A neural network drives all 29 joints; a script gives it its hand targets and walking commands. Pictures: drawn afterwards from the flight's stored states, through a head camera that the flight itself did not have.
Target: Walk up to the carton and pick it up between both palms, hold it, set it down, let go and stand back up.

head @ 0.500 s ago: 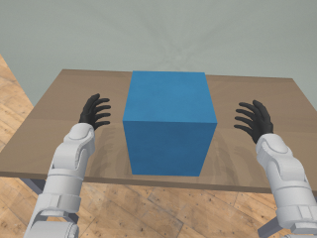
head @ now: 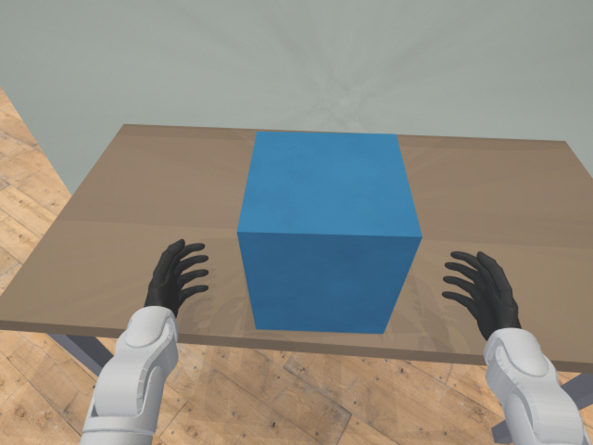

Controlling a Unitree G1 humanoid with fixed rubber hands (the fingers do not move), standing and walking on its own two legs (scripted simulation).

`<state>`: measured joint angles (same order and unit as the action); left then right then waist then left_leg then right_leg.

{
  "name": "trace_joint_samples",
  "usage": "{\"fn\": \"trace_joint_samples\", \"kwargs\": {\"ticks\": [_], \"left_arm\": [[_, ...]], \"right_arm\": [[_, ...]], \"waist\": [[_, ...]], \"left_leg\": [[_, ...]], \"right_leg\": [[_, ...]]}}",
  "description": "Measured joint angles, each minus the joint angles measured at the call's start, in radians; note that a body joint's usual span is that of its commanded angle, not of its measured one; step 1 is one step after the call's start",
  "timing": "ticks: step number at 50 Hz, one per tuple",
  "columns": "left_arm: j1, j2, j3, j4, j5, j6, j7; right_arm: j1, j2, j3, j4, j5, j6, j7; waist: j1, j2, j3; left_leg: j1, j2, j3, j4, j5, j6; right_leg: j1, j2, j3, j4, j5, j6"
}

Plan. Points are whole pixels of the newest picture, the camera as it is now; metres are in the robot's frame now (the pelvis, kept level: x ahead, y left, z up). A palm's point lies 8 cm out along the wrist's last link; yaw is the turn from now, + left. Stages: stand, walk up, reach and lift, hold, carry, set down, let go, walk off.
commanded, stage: set down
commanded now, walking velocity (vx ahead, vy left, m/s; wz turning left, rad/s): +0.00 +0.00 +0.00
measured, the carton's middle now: (322, 236) +0.41 -0.04 +0.04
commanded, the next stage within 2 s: let go in 1.98 s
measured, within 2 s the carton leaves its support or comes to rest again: neither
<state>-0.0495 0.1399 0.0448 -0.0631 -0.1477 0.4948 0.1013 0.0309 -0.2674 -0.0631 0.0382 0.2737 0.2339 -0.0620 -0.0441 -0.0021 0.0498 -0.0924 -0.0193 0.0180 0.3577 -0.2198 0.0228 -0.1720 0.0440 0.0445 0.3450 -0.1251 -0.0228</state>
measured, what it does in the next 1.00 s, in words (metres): stands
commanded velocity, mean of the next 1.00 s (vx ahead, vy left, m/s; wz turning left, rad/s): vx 0.00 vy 0.00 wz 0.00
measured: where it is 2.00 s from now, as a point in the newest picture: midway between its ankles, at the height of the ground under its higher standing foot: outside the picture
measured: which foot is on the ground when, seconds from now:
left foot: down 0.00-1.00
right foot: down 0.00-1.00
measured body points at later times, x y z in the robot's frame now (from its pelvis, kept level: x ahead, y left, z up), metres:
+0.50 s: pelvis +0.01 +0.00 +0.00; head +0.00 +0.01 +0.45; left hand +0.21 +0.20 +0.01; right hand +0.20 -0.22 +0.01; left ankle -0.01 +0.10 -0.75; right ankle +0.04 -0.10 -0.75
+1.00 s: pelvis +0.02 +0.01 +0.00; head +0.02 +0.02 +0.45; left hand +0.20 +0.21 -0.02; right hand +0.19 -0.22 -0.02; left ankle -0.01 +0.10 -0.75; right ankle +0.04 -0.10 -0.75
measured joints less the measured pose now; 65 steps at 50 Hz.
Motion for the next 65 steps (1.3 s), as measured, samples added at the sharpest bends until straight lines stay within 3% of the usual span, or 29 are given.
{"fn": "trace_joint_samples", "kwargs": {"ticks": [14,20,28,55,65], "left_arm": [[0.23,0.003,-0.055,-0.046,0.029,-0.176,-0.003],[0.329,0.006,-0.086,-0.011,0.019,-0.268,0.001],[0.402,0.034,-0.133,0.026,-0.013,-0.366,0.022],[0.416,0.052,-0.144,0.17,0.041,-0.422,0.006],[0.435,0.046,-0.123,0.221,0.072,-0.423,-0.022]], "right_arm": [[0.211,0.07,0.014,-0.06,-0.036,-0.115,0.01],[0.317,0.093,0.005,-0.055,-0.059,-0.166,0.014],[0.369,0.103,-0.005,-0.034,-0.088,-0.206,0.035],[0.35,0.075,0.003,0.223,-0.117,-0.317,0.08],[0.357,0.078,0.018,0.243,-0.136,-0.365,0.084]], "waist": [[0.021,-0.02,0.022],[0.038,-0.005,0.028],[0.038,-0.003,0.009],[0.053,0.016,0.022],[0.046,0.017,0.015]], "left_leg": [[0.051,0.003,-0.011,-0.014,-0.006,-0.003],[0.075,0.0,-0.01,-0.009,-0.018,0.001],[0.054,-0.006,-0.014,0.021,-0.033,0.007],[0.038,0.002,-0.011,0.041,-0.056,0.014],[0.058,0.006,-0.013,0.025,-0.059,0.011]], "right_leg": [[0.056,0.001,-0.011,-0.015,-0.01,-0.004],[0.077,-0.001,-0.01,-0.006,-0.024,0.0],[0.058,-0.007,-0.015,0.025,-0.043,0.005],[0.063,-0.002,-0.018,0.0,-0.042,0.012],[0.084,0.0,-0.023,-0.015,-0.046,0.01]]}}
